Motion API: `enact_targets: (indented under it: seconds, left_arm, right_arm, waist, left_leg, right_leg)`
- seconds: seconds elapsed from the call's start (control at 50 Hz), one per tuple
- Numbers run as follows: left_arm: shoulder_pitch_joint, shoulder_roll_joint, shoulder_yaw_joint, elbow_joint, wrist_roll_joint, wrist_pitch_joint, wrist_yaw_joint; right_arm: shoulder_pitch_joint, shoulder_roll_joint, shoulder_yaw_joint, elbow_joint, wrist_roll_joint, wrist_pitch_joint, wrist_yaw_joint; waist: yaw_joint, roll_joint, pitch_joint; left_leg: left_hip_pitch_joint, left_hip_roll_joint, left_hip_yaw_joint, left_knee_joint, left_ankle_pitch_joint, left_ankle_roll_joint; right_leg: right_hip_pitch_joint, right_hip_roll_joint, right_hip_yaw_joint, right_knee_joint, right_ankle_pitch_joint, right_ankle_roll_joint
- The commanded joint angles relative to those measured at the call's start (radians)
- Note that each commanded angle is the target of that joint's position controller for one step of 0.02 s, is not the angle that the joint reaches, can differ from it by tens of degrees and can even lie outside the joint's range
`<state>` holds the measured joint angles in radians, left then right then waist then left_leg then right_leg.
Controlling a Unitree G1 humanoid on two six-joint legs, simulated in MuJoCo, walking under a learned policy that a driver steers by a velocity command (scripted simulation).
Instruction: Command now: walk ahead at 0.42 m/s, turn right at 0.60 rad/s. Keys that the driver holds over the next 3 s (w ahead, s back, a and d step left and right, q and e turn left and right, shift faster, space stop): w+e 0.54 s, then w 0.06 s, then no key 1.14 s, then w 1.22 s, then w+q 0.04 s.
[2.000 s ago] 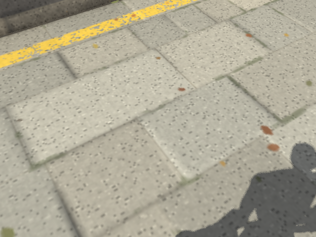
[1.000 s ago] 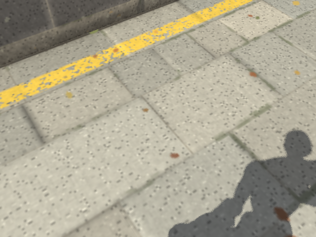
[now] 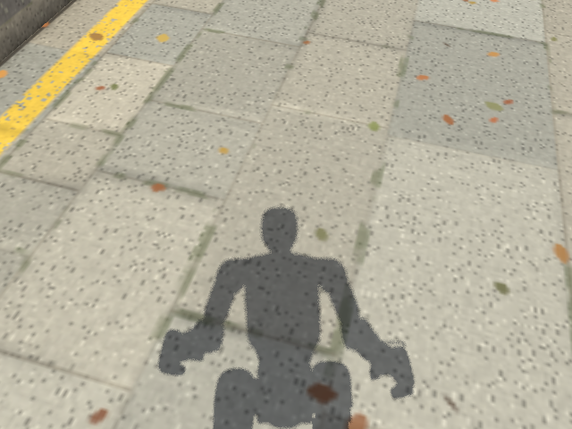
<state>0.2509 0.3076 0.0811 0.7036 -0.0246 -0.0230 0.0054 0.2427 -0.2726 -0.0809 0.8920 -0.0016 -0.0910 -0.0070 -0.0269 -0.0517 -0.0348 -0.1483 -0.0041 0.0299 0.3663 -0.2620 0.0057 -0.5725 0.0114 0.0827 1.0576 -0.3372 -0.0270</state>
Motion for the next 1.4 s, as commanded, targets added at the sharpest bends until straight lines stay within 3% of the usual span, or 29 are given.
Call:
enact_targets:
  seconds: [0.02,0.12,0.22,0.26,0.3,0.32,0.34,0.36,0.38,0.4,0.44,0.5,0.64,0.74,0.78,0.8,0.82,0.84,0.86,0.88,0.92,0.96,1.0,1.08,1.12,1.14,1.18,1.26,1.4]
  left_arm:
    - [-0.091,0.055,0.014,-0.107,0.0,-0.025,-0.013]
    - [-0.189,0.016,-0.007,-0.17,-0.001,-0.025,-0.034]
    - [-0.264,0.014,-0.012,-0.219,-0.004,-0.023,-0.069]
    - [-0.201,0.06,0.011,-0.217,0.003,-0.017,-0.071]
    - [0.096,0.157,0.069,-0.143,-0.004,-0.003,-0.053]
    - [0.219,0.237,0.089,-0.114,-0.01,0.01,-0.028]
    - [0.163,0.302,0.086,-0.147,-0.012,-0.006,-0.032]
    - [0.187,0.204,0.059,-0.149,0.002,-0.018,-0.041]
    - [0.158,0.173,0.046,-0.131,0.01,-0.03,-0.043]
    - [0.089,0.156,0.038,-0.134,0.008,-0.038,-0.043]
    - [-0.014,0.122,0.024,-0.16,0.025,-0.041,-0.035]
    - [-0.025,0.122,0.024,-0.144,0.017,-0.052,-0.022]
    - [0.074,0.132,0.022,-0.068,0.011,-0.045,0.003]
    - [0.104,0.12,0.018,-0.025,0.015,-0.023,0.012]
    - [0.072,0.093,0.01,-0.037,0.018,-0.018,0.014]
    - [0.134,0.048,-0.006,-0.055,0.033,-0.023,0.013]
    - [0.285,0.021,-0.021,-0.013,0.019,-0.025,0.011]
    - [0.297,0.101,-0.007,0.004,0.009,-0.018,0.008]
    - [0.191,0.138,0.006,-0.011,-0.002,-0.001,0.012]
    - [0.108,0.133,0.005,-0.027,0.004,0.018,0.019]
    - [0.068,0.091,0.001,-0.041,0.016,0.05,0.028]
    - [0.104,0.035,-0.014,-0.018,0.021,0.057,0.034]
    - [0.104,0.018,-0.021,-0.006,0.029,0.05,0.035]
    - [0.082,0.024,-0.018,0.015,0.041,0.054,0.025]
    - [0.024,0.08,-0.012,-0.025,0.056,0.053,0.03]
    - [0.001,0.121,0.002,-0.004,0.045,0.053,0.03]
    - [-0.017,0.046,-0.015,-0.005,0.051,0.036,0.027]
    - [0.001,0.041,-0.017,0.008,0.038,0.008,0.026]
    - [0.009,0.037,-0.017,0.024,0.033,0.013,0.03]
  right_arm:
    - [-0.012,-0.129,-0.019,-0.055,-0.011,-0.015,-0.006]
    - [0.022,-0.159,-0.018,-0.057,-0.004,-0.008,-0.006]
    - [0.079,-0.211,-0.03,-0.051,0.024,0.01,-0.003]
    - [0.083,-0.244,-0.04,-0.057,0.03,0.022,-0.007]
    - [0.084,-0.238,-0.035,-0.066,0.03,0.03,-0.015]
    - [0.122,-0.145,-0.004,-0.093,-0.012,0.021,-0.011]
    - [0.169,-0.069,0.031,-0.158,-0.01,-0.014,0.004]
    - [0.032,-0.182,0.002,-0.171,0.026,-0.045,0.015]
    - [-0.038,-0.182,0.003,-0.201,0.048,-0.057,0.018]
    - [-0.043,-0.162,0.009,-0.2,0.03,-0.059,0.009]
    - [-0.002,-0.167,0.0,-0.188,0.006,-0.039,0.006]
    - [0.004,-0.14,0.003,-0.189,-0.012,-0.008,0.006]
    - [-0.248,-0.08,0.032,-0.253,-0.013,-0.022,0.027]
    - [-0.221,-0.132,0.008,-0.262,-0.016,-0.036,0.046]
    - [-0.101,-0.159,-0.006,-0.236,-0.033,-0.043,0.04]
    - [-0.025,-0.221,-0.015,-0.243,-0.057,-0.048,0.036]
    - [0.047,-0.208,-0.014,-0.217,-0.053,-0.027,0.035]
    - [0.077,-0.156,-0.002,-0.207,-0.012,-0.01,0.042]
    - [0.019,-0.137,0.005,-0.218,0.001,0.003,0.04]
    - [-0.049,-0.104,0.021,-0.226,-0.006,0.014,0.036]
    - [-0.149,-0.076,0.036,-0.229,-0.02,0.028,0.033]
    - [-0.179,-0.089,0.03,-0.222,-0.029,0.035,0.031]
    - [-0.159,-0.101,0.025,-0.207,-0.023,0.038,0.025]
    - [-0.168,-0.082,0.038,-0.192,-0.005,0.056,0.022]
    - [-0.13,-0.054,0.053,-0.175,-0.023,0.054,0.03]
    - [-0.104,-0.064,0.046,-0.177,-0.021,0.056,0.03]
    - [-0.123,-0.072,0.045,-0.169,-0.019,0.058,0.023]
    - [-0.099,-0.055,0.048,-0.148,-0.017,0.057,0.016]
    - [-0.109,-0.058,0.045,-0.12,-0.006,0.064,0.015]
  waist:
    - [-0.026,0.164,0.091]
    - [-0.056,0.152,0.114]
    - [-0.058,0.141,0.145]
    - [0.002,0.177,0.073]
    - [0.17,0.15,-0.093]
    - [0.18,-0.039,-0.197]
    - [0.081,-0.245,-0.376]
    - [0.165,-0.078,-0.363]
    - [0.149,-0.057,-0.208]
    - [0.092,0.05,-0.109]
    - [0.015,0.014,-0.045]
    - [-0.011,0.012,-0.01]
    - [0.09,-0.016,0.059]
    - [0.07,-0.061,0.016]
    - [0.003,-0.04,-0.051]
    - [0.007,0.087,-0.197]
    - [0.011,0.317,-0.362]
    - [-0.001,0.26,-0.401]
    - [-0.016,0.177,-0.275]
    - [-0.006,0.121,-0.177]
    - [0.047,0.15,-0.062]
    - [0.066,0.201,-0.048]
    - [0.055,0.203,-0.095]
    - [0.07,0.162,-0.078]
    - [0.039,0.082,-0.01]
    - [-0.005,-0.034,0.036]
    - [0.014,-0.035,0.06]
    - [0.017,-0.007,0.023]
    - [0.025,0.041,-0.011]
  left_leg:
    - [0.136,0.259,-0.184,-0.219,0.067,0.134]
    - [0.094,0.228,0.012,-0.225,0.262,0.132]
    - [0.175,0.281,0.092,-0.182,0.436,0.115]
    - [0.221,0.286,0.138,-0.025,0.851,0.096]
    - [0.083,0.247,0.182,0.369,0.962,0.052]
    - [-0.216,0.19,0.172,0.706,0.333,0.013]
    - [-0.549,-0.012,0.0,1.032,-0.322,-0.023]
    - [-0.642,0.033,-0.141,1.077,-0.256,-0.003]
    - [-0.678,0.063,-0.119,1.037,-0.18,0.014]
    - [-0.632,0.106,-0.116,0.947,-0.107,0.014]
    - [-0.506,0.15,-0.122,0.842,-0.045,0.002]
    - [-0.468,0.142,-0.095,0.737,0.006,-0.042]
    - [-0.374,0.049,-0.047,0.257,0.422,-0.064]
    - [-0.327,0.014,-0.065,0.138,0.336,0.011]
    - [-0.125,0.029,-0.046,0.072,0.537,0.056]
    - [0.167,0.205,-0.193,0.174,0.909,0.143]
    - [0.425,0.419,-0.486,0.156,1.019,0.332]
    - [0.415,0.424,-0.601,0.102,0.753,0.338]
    - [0.312,0.384,-0.53,0.06,0.541,0.296]
    - [0.182,0.337,-0.449,0.022,0.422,0.26]
    - [-0.059,0.258,-0.333,-0.052,0.282,0.212]
    - [-0.164,0.192,-0.223,-0.075,0.328,0.198]
    - [-0.139,0.198,-0.201,-0.059,0.379,0.215]
    - [-0.219,0.169,-0.185,-0.062,-0.034,0.158]
    - [-0.283,0.102,-0.149,-0.029,-0.251,0.058]
    - [-0.229,0.039,-0.074,-0.004,-0.199,0.026]
    - [-0.152,0.036,-0.061,0.056,-0.099,0.022]
    - [-0.127,0.037,-0.053,0.102,0.072,0.04]
    - [-0.082,0.045,-0.052,0.145,0.236,0.041]
  right_leg:
    - [-0.304,-0.089,0.021,0.067,0.145,0.027]
    - [-0.213,-0.102,-0.057,-0.185,0.321,0.04]
    - [-0.105,-0.072,-0.144,-0.385,0.265,-0.02]
    - [0.045,0.003,-0.2,-0.406,0.167,-0.068]
    - [0.482,0.074,-0.198,-0.487,0.218,-0.142]
    - [0.809,-0.12,0.093,-0.474,0.221,-0.205]
    - [1.042,-0.355,0.718,-0.671,-0.044,-0.409]
    - [1.01,-0.34,0.7,-0.756,-0.067,-0.348]
    - [0.877,-0.307,0.553,-0.757,0.026,-0.307]
    - [0.701,-0.26,0.437,-0.76,0.145,-0.28]
    - [0.485,-0.197,0.31,-0.795,0.278,-0.263]
    - [0.348,-0.169,0.243,-0.843,0.353,-0.277]
    - [0.29,-0.099,0.113,-0.808,0.373,-0.195]
    - [0.472,-0.157,0.196,-0.619,0.537,-0.142]
    - [0.46,-0.081,0.168,-0.45,0.617,-0.085]
    - [0.307,-0.009,0.142,-0.224,0.38,-0.029]
    - [0.095,0.099,0.082,0.107,-0.282,0.052]
    - [0.037,0.073,0.142,0.204,-0.375,0.067]
    - [-0.021,0.038,0.123,0.255,-0.313,0.085]
    - [-0.027,0.005,0.083,0.22,-0.261,0.093]
    - [0.077,-0.058,0.044,0.034,-0.189,0.094]
    - [0.214,-0.045,-0.017,-0.156,-0.172,0.098]
    - [0.289,-0.046,-0.028,-0.289,-0.089,0.092]
    - [0.461,-0.032,-0.055,-0.548,0.172,0.051]
    - [0.457,-0.131,0.057,-0.617,0.171,0.0]
    - [0.318,-0.109,0.052,-0.614,-0.037,-0.026]
    - [0.24,-0.087,0.036,-0.643,-0.079,-0.003]
    - [0.3,-0.078,0.022,-0.589,0.143,0.02]
    - [0.342,-0.063,0.006,-0.552,0.279,0.021]
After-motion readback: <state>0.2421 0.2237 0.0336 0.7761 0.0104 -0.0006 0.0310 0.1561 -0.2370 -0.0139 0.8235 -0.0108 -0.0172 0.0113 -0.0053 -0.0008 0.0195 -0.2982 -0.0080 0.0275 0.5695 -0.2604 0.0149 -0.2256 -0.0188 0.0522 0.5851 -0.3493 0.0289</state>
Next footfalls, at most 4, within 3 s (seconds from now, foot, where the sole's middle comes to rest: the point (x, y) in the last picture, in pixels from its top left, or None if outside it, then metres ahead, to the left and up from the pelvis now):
0.30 right None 0.30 -0.19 -0.78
0.78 left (316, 381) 0.64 -0.09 -0.78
1.10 right None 0.49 -0.29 -0.78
2.40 left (358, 278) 0.95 -0.23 -0.78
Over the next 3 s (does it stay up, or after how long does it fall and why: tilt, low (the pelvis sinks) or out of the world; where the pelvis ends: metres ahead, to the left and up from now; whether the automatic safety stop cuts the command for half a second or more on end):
stays up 1.04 -0.43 -0.02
